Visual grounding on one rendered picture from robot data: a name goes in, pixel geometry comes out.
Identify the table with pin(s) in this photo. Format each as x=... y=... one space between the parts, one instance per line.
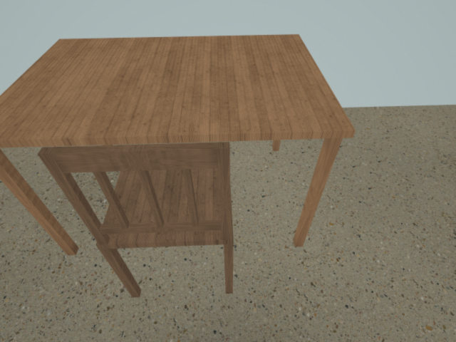
x=119 y=91

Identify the chair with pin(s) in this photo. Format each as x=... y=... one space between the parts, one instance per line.
x=167 y=195

